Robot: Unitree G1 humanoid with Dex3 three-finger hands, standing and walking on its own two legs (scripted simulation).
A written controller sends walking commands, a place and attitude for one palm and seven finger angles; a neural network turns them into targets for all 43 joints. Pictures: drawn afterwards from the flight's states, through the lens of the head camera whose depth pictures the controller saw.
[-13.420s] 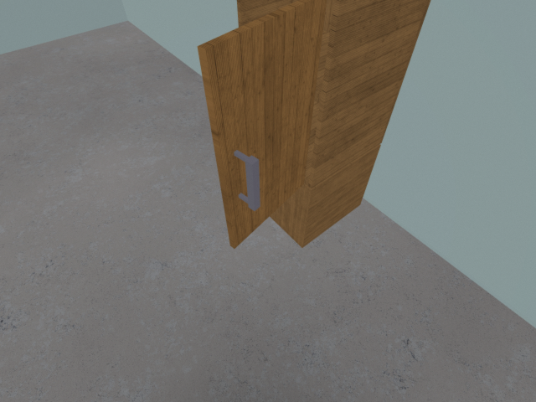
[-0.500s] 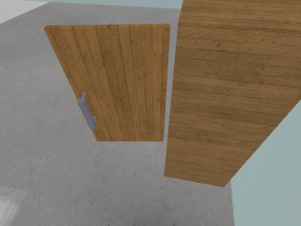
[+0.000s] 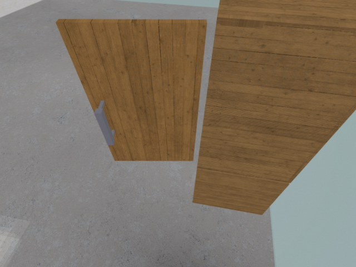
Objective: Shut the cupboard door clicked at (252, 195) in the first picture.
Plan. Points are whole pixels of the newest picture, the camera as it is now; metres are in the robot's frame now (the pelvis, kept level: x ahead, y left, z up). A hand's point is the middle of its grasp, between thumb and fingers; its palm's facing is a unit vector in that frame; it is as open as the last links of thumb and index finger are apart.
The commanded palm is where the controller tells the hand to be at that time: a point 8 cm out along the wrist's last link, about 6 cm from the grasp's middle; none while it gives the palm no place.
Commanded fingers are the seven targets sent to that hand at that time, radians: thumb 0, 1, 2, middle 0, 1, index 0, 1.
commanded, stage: come to a stop and stand still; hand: left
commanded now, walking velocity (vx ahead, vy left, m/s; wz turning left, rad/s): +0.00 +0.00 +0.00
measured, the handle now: (106, 123) +0.54 +0.27 -0.06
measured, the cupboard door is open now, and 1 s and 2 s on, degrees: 100 100 100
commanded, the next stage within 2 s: look again from close up in 0.68 s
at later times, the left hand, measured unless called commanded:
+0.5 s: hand out of the picture -0.06 +0.22 -0.17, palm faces +0.06 -0.98 -0.21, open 7.3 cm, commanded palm none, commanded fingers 0.00 0.90 0.90 -0.20 -0.30 -0.20 -0.30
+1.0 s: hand out of the picture -0.08 +0.21 -0.17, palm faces +0.08 -0.99 -0.15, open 7.3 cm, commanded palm none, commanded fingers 0.00 0.90 0.90 -0.20 -0.30 -0.20 -0.30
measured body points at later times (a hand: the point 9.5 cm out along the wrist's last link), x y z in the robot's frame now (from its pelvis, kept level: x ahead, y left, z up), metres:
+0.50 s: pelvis -0.05 +0.04 +0.01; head -0.06 +0.05 +0.46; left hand -0.06 +0.27 -0.15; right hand -0.03 -0.20 -0.14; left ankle +0.01 +0.10 -0.73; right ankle +0.00 -0.10 -0.73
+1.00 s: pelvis -0.05 +0.05 +0.01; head -0.07 +0.07 +0.46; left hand -0.09 +0.27 -0.16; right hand -0.01 -0.18 -0.14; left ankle +0.01 +0.10 -0.73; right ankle +0.00 -0.10 -0.73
